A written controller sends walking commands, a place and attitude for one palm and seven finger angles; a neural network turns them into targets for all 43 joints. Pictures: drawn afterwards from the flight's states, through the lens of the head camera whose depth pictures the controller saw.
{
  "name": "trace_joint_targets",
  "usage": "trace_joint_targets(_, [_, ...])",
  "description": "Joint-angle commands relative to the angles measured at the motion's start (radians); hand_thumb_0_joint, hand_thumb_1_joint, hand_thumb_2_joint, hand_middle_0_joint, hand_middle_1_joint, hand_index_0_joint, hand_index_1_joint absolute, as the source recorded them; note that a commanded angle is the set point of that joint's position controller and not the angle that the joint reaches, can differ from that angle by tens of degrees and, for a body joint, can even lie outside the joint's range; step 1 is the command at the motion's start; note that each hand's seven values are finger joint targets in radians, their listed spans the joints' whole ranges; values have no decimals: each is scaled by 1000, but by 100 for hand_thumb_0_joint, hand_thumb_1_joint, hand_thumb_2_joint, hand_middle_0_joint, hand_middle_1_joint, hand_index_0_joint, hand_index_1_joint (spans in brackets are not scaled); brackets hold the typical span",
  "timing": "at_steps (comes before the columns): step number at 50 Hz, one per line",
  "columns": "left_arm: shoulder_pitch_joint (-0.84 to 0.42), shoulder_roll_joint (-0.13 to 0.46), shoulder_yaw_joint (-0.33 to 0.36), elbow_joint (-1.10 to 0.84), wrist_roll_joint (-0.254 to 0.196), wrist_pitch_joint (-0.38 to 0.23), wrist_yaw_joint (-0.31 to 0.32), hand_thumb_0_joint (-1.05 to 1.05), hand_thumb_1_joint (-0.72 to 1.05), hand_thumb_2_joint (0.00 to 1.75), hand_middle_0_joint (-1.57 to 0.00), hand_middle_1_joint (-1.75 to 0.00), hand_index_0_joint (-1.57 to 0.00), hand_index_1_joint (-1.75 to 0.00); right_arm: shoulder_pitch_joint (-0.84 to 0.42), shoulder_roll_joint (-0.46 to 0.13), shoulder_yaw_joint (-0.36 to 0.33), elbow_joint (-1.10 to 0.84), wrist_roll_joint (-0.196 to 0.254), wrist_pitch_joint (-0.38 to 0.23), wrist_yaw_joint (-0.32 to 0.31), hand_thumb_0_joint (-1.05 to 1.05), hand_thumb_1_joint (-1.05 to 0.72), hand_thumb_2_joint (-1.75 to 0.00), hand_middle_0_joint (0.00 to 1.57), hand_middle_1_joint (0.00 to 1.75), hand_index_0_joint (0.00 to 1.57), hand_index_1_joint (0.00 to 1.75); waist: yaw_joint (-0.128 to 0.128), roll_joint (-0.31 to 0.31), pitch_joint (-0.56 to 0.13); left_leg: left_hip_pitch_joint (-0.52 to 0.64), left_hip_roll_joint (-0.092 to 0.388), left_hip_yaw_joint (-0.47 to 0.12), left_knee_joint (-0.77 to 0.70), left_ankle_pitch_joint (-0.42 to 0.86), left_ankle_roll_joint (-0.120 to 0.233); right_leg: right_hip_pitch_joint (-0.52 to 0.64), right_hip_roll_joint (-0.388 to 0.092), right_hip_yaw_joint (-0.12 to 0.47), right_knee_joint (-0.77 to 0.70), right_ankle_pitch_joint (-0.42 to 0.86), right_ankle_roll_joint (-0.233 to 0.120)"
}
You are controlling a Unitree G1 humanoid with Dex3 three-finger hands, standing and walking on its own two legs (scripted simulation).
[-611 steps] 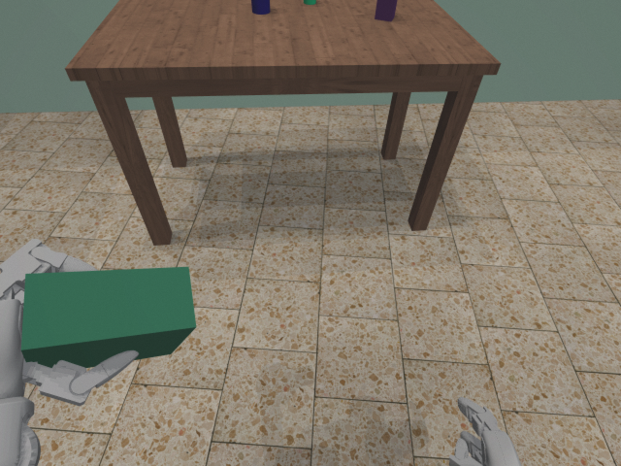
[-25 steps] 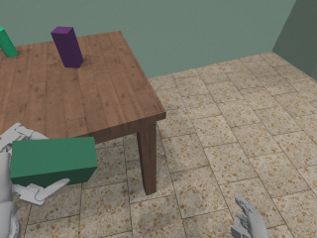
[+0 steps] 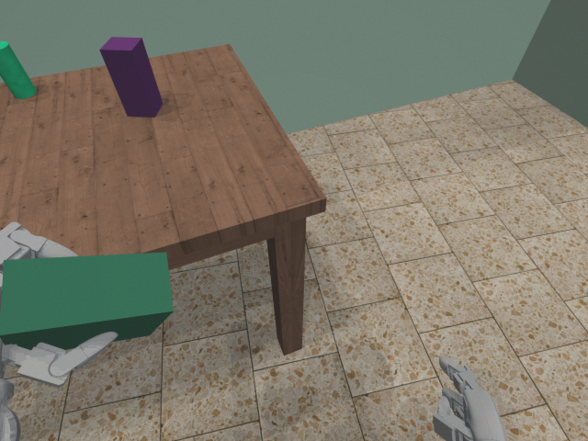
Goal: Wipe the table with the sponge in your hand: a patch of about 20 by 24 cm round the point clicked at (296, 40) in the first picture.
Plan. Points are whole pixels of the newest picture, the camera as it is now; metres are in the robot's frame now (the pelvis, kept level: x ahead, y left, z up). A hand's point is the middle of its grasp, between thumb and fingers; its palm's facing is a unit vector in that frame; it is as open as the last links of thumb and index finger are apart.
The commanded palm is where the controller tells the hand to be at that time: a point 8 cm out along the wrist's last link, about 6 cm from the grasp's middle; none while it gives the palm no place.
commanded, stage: shuffle to correct the standing spot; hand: left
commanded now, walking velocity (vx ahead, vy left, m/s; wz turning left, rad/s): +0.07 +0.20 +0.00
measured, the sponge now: (115, 302) +0.23 +0.21 +0.14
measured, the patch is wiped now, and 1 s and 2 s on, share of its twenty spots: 0.00 0.00 0.00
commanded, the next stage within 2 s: come to a stop and stand still in 1.64 s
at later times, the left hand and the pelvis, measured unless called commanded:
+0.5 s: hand out of the picture +0.25 +0.34 +0.16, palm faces +0.39 -0.79 -0.48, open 10.4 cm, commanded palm +0.19 +0.37 +0.18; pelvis +0.02 +0.09 -0.02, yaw -1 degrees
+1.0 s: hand out of the picture +0.24 +0.42 +0.18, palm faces +0.38 -0.81 -0.44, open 10.4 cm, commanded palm +0.18 +0.49 +0.18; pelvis +0.02 +0.20 -0.01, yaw +1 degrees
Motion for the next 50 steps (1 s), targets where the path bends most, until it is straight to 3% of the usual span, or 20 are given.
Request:
trace_joint_targets(1, [-33,154,92,-234,-15,-75,26,0,10,130,-120,-160,-120,-160,-132,-135,-38,-151,2,-58,4,0,-90,-90,20,30,20,30,10,82,-149,-74,207,-170,-42,259,-49,212,-28,-44,-267,153,-23])
trace_joint_targets(2, [-15,177,116,-203,-12,-76,30,0,10,130,-120,-160,-120,-160,-134,-132,-37,-148,0,-48,6,0,-90,-90,20,30,20,30,17,-4,-172,-209,189,-162,64,172,-63,354,-104,51,-298,269,-62])
trace_joint_targets(4, [-31,207,145,-164,-19,-94,34,0,10,130,-120,-160,-120,-160,-109,-138,-49,-137,8,-29,23,0,-90,-90,20,30,20,30,-2,-222,-155,-419,91,-113,482,-177,-99,371,-448,515,-387,343,-220])
trace_joint_targets(9, [-36,227,184,-182,3,-119,26,0,10,130,-120,-160,-120,-160,-126,-117,-49,-107,23,22,35,0,-90,-90,20,30,20,30,-1,-51,-134,-359,205,-188,551,-168,-106,249,-372,264,-278,576,-162])
trace_joint_targets(15, [-71,188,128,-228,-10,-67,24,0,10,130,-120,-160,-120,-160,-153,-73,-56,-115,37,-11,-8,0,-90,-90,20,30,20,30,-2,-154,-93,53,83,109,75,109,-116,101,-185,17,-166,496,-40])
trace_joint_targets(17, [-72,206,144,-271,-16,-60,20,0,10,130,-120,-160,-120,-160,-148,-99,-72,-132,40,-20,-17,0,-90,-90,20,30,20,30,-6,-29,-117,115,139,21,47,261,-79,50,-106,-23,-13,428,8])
trace_joint_targets(20, [-35,192,157,-285,-20,-62,17,0,10,130,-120,-160,-120,-160,-105,-120,-85,-146,57,-41,-10,0,-90,-90,20,30,20,30,-17,155,-118,156,306,-189,-27,540,35,-140,32,-46,233,-161,37])
trace_joint_targets(22, [-75,225,180,-322,-17,-61,21,0,10,130,-120,-160,-120,-160,-136,-113,-67,-133,42,-63,1,0,-90,-90,20,30,20,30,-10,266,-110,59,312,-178,-41,517,57,-73,0,-40,197,-183,24])
trace_joint_targets(25, [-61,225,184,-372,-9,-71,32,0,10,130,-120,-160,-120,-160,-157,-110,-56,-124,38,-80,15,0,-90,-90,20,30,20,30,11,212,-165,-64,223,-44,112,289,-29,177,-9,-34,-191,162,2])
trace_joint_targets(27, [-14,262,194,-352,-9,-64,38,0,10,130,-120,-160,-120,-160,-165,-70,-39,-138,31,-62,27,0,-90,-90,20,30,20,30,13,-151,-164,-330,71,35,474,-121,-117,329,-349,453,-359,511,-133])
trace_joint_targets(28, [5,226,174,-335,-34,-61,35,0,10,130,-120,-160,-120,-160,-144,-99,-61,-128,38,-50,37,0,-90,-90,20,30,20,30,13,-278,-119,-392,111,-56,605,-204,-135,336,-399,462,-350,630,-157])
trace_joint_targets(31, [74,211,208,-206,-17,-73,36,0,10,130,-120,-160,-120,-160,-138,-88,-35,-101,41,-23,33,0,-90,-90,20,30,20,30,9,-211,-117,-429,197,-140,570,-209,-119,355,-363,296,-238,721,-159])
trace_joint_targets(34, [-33,195,197,-150,-6,-75,31,0,10,130,-120,-160,-120,-160,-142,-78,-38,-97,44,-3,23,0,-90,-90,20,30,20,30,-16,-175,-119,-90,180,-56,149,-89,-107,163,-271,123,-157,634,-78])
trace_joint_targets(36, [-74,163,147,-162,-15,-58,15,0,10,130,-120,-160,-120,-160,-125,-80,-51,-97,45,-3,11,0,-90,-90,20,30,20,30,-41,-17,-125,122,112,26,2,132,-113,27,-133,-5,2,370,-14])
trace_joint_targets(38, [-140,167,109,-304,-14,-58,13,0,10,130,-120,-160,-120,-160,-112,-122,-75,-135,45,-27,8,0,-90,-90,20,30,20,30,-28,314,-142,143,346,-310,-115,346,37,-189,14,-1,374,-248,31])
trace_joint_targets(41, [-149,190,107,-328,-2,-51,28,0,10,130,-120,-160,-120,-160,-138,-103,-52,-122,29,-67,9,0,-90,-90,20,30,20,30,-17,236,-107,10,350,-333,-160,199,109,-194,-42,33,476,-180,16])
trace_joint_targets(47, [-46,246,176,-426,-5,-57,51,0,10,130,-120,-160,-120,-160,-176,-101,-23,-114,15,-99,13,0,-90,-90,20,30,20,30,16,211,-160,-178,229,-160,-31,23,-2,256,-21,-35,-217,123,-1])
trace_joint_targets(48, [-4,251,188,-374,-5,-55,52,0,10,130,-120,-160,-120,-160,-159,-89,-20,-113,13,-84,16,0,-90,-90,20,30,20,30,13,81,-167,-252,183,-132,97,-22,-37,334,-106,65,-323,219,-37])
trace_joint_targets(49, [52,276,216,-307,-7,-51,54,0,10,130,-120,-160,-120,-160,-140,-76,-22,-123,16,-59,22,0,-90,-90,20,30,20,30,6,-113,-175,-360,106,-64,319,-109,-84,365,-315,364,-393,254,-115])
trace_joint_targets(50, [40,264,229,-252,-30,-59,50,0,10,130,-120,-160,-120,-160,-132,-93,-27,-111,17,-41,22,0,-90,-90,20,30,20,30,-4,-147,-131,-391,96,-81,530,-202,-125,258,-453,545,-436,275,-183])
